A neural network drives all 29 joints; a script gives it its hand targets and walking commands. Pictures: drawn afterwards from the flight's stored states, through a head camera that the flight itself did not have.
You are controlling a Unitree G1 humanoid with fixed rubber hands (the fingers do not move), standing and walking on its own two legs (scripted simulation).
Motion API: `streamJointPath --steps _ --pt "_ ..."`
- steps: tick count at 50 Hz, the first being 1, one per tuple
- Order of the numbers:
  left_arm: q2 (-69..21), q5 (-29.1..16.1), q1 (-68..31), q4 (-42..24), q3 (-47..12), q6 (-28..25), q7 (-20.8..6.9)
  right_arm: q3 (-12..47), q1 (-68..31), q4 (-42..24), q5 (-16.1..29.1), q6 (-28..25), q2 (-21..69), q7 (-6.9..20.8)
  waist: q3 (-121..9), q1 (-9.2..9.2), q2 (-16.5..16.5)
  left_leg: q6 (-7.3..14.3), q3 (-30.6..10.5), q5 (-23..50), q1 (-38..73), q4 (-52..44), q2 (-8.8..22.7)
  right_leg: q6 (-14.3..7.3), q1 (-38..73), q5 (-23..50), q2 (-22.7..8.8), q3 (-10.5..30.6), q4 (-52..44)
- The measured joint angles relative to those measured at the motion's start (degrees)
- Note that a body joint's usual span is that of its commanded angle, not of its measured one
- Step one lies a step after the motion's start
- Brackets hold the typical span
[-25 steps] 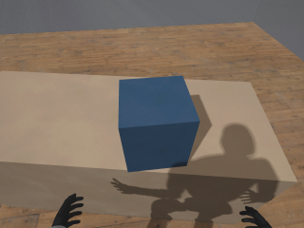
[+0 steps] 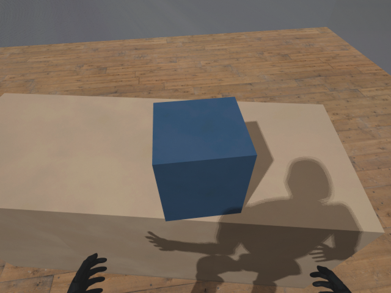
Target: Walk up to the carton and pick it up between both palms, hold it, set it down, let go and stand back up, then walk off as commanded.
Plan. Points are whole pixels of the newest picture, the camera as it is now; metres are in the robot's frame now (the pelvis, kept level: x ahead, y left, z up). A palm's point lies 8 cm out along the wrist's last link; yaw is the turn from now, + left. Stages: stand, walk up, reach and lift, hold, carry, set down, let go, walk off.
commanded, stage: walk off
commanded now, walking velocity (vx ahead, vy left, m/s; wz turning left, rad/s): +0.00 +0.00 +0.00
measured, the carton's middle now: (199, 160) +0.43 +0.03 -0.01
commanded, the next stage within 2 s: none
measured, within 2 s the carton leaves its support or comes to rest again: neither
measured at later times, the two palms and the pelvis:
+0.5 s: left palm out of the picture +0.07 +0.31 -0.12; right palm out of the picture +0.05 -0.26 -0.10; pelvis -0.05 +0.03 -0.02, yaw -1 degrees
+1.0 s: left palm out of the picture -0.16 +0.30 -0.10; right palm out of the picture -0.17 -0.28 -0.15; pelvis -0.25 +0.01 -0.03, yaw -3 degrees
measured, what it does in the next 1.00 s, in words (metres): walks backwards: right foot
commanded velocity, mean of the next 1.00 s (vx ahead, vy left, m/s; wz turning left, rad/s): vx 0.00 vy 0.00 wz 0.00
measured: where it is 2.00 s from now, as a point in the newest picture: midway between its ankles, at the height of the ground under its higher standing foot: outside the picture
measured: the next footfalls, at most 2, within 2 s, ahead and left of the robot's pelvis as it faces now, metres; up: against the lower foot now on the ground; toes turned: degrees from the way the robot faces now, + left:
right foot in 0.84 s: -0.14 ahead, -0.07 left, +0.00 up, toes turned -6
left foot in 1.30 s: -0.35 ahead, +0.11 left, +0.00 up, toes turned -3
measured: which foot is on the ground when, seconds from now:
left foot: down 0.00-0.84, up 0.86-1.00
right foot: down 0.00-0.46, up 0.48-0.82, down 0.84-1.00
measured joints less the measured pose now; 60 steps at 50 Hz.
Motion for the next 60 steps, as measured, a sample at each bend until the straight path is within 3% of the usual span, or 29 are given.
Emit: streamJointPath --steps 11,16,20,22,24,26,29,33,37,41,43,45,47,49,53,57,60 --pt "0.1 0.0 0.0 0.7 0.0 0.0 0.0 0.0 0.0 0.0 0.0 0.4 -0.3 0.0 0.1 0.0 0.0 0.0 0.0 0.2 -0.4 0.4 0.0 0.0 -0.4 0.1 0.0 0.0 0.5" --pt "0.2 0.0 0.1 0.7 0.0 0.0 0.0 -0.8 -0.1 0.0 0.0 2.1 -0.8 0.0 0.7 0.02 0.7 0.0 -0.2 -0.4 -3.9 5.6 0.0 0.0 -3.0 -0.5 0.0 0.0 3.9" --pt "0.3 0.0 0.2 0.7 0.0 0.7 0.0 -1.0 0.3 0.0 0.0 3.6 -0.8 0.0 1.2 0.0 1.2 0.0 -0.9 -8.9 -6.1 13.6 -1.0 0.2 -4.1 -0.6 -0.1 0.0 5.9" --pt "0.7 0.0 0.2 0.7 0.0 0.8 0.0 -1.0 0.8 0.0 -0.1 3.6 -0.9 0.0 1.2 -0.1 1.1 0.0 -0.8 -8.0 -6.1 13.7 -1.2 0.8 -5.9 -0.8 -0.1 0.0 7.9" --pt "1.6 0.0 0.2 0.7 0.0 1.1 0.0 -1.1 0.7 0.0 -0.3 3.2 -0.5 0.0 2.5 -0.2 -0.1 2.7 -0.1 -4.1 -6.2 13.5 -1.7 1.2 -8.3 -2.9 -0.7 0.0 12.7" --pt "1.9 0.0 0.2 0.8 0.0 2.0 0.4 -1.1 0.8 0.0 -0.4 3.1 -0.4 0.1 3.5 -0.42 -0.8 4.1 0.3 -4.4 -6.4 13.5 -1.8 1.2 -12.1 -12.3 -0.3 -0.1 23.7" --pt "2.0 0.0 0.2 0.7 0.0 2.8 0.5 -1.5 0.8 0.0 -0.5 3.8 -0.6 0.1 5.0 -0.46 -1.3 4.5 0.3 -3.3 -7.0 13.5 -1.9 1.2 -16.2 -16.6 0.2 0.0 39.6" --pt "2.0 0.0 0.9 0.7 0.0 3.5 0.5 -1.5 -0.2 -0.2 -0.5 4.5 -0.6 0.1 5.6 -0.41 -1.9 4.5 0.7 -0.9 -8.6 13.5 -2.1 1.2 -17.0 -15.6 0.2 0.1 46.2" --pt "2.0 0.0 1.6 0.6 0.0 3.7 0.5 -1.6 -1.5 -1.5 -0.5 4.6 -0.6 0.1 5.6 -0.38 -2.0 4.5 1.6 1.9 -11.5 13.5 -2.1 1.2 -16.0 -15.8 0.2 0.1 43.8" --pt "2.0 0.0 3.3 0.6 0.0 3.7 0.5 -1.8 -2.5 -2.0 -0.5 5.3 -0.6 0.1 5.5 -0.32 -1.1 4.5 2.6 4.4 -14.1 13.6 -2.1 1.2 -9.8 -15.6 0.1 0.2 28.6" --pt "2.0 0.0 4.6 0.7 0.0 3.7 0.5 -2.0 -2.8 -1.9 -0.5 5.9 -0.7 0.1 6.4 -0.39 0.0 4.5 2.3 -0.1 -15.2 15.5 -2.3 -1.2 -9.3 -11.2 0.3 0.1 25.5" --pt "2.1 0.0 6.2 0.7 0.0 3.7 0.5 -2.3 -1.9 -1.9 -0.4 6.6 -0.7 0.0 6.5 -0.28 1.1 4.5 -2.9 -10.1 -17.4 24.8 -5.9 -2.6 -9.9 -9.1 0.2 0.2 25.3" --pt "2.1 0.0 6.4 0.6 0.0 3.7 0.5 -2.7 -0.5 -1.9 -0.4 6.8 -0.8 0.0 6.4 -0.39 2.3 4.5 -7.9 -11.5 -19.0 35.3 -9.7 -3.0 -10.0 -6.5 0.2 0.1 22.9" --pt "2.0 0.0 6.1 0.6 0.0 3.7 0.5 -2.8 1.2 -1.9 -0.4 6.8 -1.4 -0.1 6.4 -0.85 3.4 4.5 -9.6 -11.6 -19.2 43.4 -11.6 -3.1 -10.2 -3.6 0.2 0.1 20.2" --pt "2.0 0.0 4.4 0.6 0.0 3.7 0.6 -2.8 5.1 -1.9 -0.4 7.3 -3.2 -0.2 6.4 -1.64 4.7 4.5 -9.6 -11.6 -18.9 50.9 -11.9 -3.6 -13.7 1.6 0.1 0.0 17.1" --pt "2.0 0.0 3.3 0.4 0.0 3.7 1.0 -2.8 8.9 -1.9 -0.4 8.2 -4.2 -0.2 6.4 -1.93 4.6 4.4 -8.1 -14.2 -16.5 50.8 -11.4 -3.9 -18.0 5.5 0.1 0.0 16.3" --pt "2.0 0.0 3.3 0.4 0.0 3.7 1.5 -2.8 11.3 -2.0 -0.3 8.5 -4.2 -0.1 6.3 -2.33 3.1 4.4 -4.3 -17.2 -12.0 44.9 -9.9 -3.9 -20.3 7.9 -0.1 -0.1 16.0"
